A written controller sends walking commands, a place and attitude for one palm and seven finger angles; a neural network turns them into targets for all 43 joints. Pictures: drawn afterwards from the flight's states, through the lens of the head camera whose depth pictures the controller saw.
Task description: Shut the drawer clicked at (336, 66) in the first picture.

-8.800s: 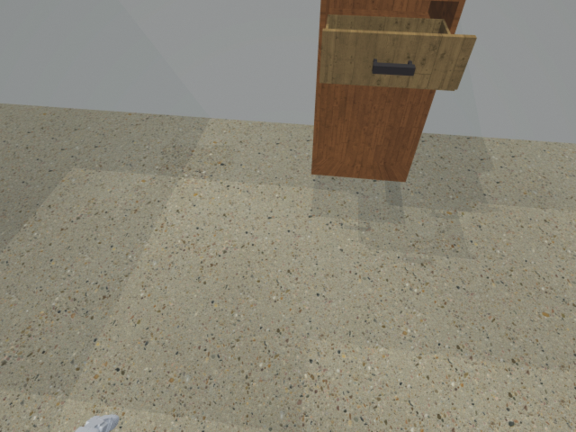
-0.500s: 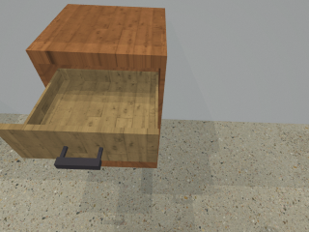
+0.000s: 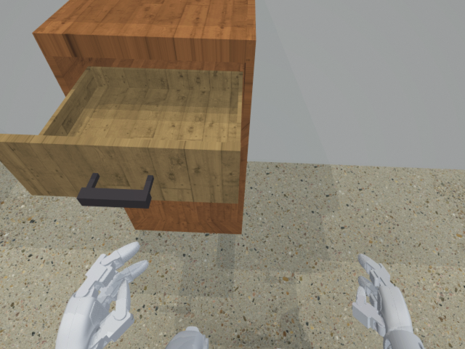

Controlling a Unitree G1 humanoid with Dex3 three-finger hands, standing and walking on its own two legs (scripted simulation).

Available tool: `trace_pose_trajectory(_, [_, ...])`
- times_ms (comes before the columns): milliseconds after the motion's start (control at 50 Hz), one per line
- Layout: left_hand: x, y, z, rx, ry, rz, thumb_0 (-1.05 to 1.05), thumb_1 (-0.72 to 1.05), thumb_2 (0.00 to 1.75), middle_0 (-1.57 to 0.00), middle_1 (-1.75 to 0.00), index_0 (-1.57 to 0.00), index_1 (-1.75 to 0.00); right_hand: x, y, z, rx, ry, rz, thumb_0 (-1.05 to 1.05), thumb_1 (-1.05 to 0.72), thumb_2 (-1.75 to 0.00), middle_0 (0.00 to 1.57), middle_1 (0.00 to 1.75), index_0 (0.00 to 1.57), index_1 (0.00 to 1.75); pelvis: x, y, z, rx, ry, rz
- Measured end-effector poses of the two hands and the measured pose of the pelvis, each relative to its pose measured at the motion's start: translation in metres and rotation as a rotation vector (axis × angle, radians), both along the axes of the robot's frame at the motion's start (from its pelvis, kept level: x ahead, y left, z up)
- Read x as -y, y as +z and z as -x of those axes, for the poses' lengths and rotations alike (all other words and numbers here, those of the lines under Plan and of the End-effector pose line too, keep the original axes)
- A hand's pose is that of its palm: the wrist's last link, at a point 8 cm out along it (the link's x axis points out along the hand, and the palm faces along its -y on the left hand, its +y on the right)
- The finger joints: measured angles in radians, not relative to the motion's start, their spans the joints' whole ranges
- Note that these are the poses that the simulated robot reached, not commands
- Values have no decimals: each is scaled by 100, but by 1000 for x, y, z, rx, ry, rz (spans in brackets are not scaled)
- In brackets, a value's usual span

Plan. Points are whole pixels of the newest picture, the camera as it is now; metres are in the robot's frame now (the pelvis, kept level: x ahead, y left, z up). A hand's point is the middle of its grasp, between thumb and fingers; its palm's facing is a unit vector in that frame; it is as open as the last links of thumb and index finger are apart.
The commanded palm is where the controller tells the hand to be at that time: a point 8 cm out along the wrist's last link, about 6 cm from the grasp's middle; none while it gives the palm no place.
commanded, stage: raise the hand and make a fist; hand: left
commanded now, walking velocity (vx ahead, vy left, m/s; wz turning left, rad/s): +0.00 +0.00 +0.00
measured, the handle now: (118, 188) +0.37 +0.25 +0.05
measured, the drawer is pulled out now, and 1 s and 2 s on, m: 0.28 0.28 0.28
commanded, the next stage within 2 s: bring the fist close to the handle in 1.54 s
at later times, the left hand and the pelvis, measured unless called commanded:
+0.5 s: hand (104, 301) +0.17 +0.19 +0.08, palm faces +0.06 -1.00 -0.07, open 3.8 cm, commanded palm +0.13 +0.24 +0.09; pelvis +0.00 +0.00 +0.01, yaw +1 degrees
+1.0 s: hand (80, 293) +0.17 +0.20 +0.13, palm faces +0.06 -1.00 -0.06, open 3.2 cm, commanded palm +0.13 +0.26 +0.14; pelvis +0.01 +0.02 +0.03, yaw +2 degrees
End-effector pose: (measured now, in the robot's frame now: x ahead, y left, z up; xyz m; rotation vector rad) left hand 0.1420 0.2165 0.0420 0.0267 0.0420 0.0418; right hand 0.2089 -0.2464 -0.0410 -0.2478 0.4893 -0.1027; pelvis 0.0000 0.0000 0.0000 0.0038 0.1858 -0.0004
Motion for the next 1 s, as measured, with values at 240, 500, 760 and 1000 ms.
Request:
trace_pose_trajectory(240, [-11, 20, -5, 49, -13, -32, 2, 90, 90, -63, -77, -63, -76, -29, -27, 25, -38, 35, -77, 1, -91, -90, 20, 30, 20, 30, 15, -12, 21, 37, 39, 33])
trace_pose_trajectory(500, [-24, 45, -7, -27, 17, -45, 2, 90, 90, -89, -105, -89, -104, 1, -25, 79, -186, -119, -44, 1, -90, -90, 21, 30, 20, 30, 2, 14, 4, 55, 15, 17])
trace_pose_trajectory(760, [-28, 66, -4, 35, 9, -31, 2, 90, 90, -115, -133, -115, -132, -29, 10, 19, -17, -29, -47, 1, -91, -90, 20, 30, 20, 29, -15, 20, -3, 78, 25, 30])
trace_pose_trajectory(1000, [-34, 91, -1, 38, 22, -39, 2, 90, 90, -135, -155, -135, -154, -73, 29, -4, 38, 79, -110, 1, -90, -90, 21, 30, 20, 30, -21, 29, -8, 120, 34, 36])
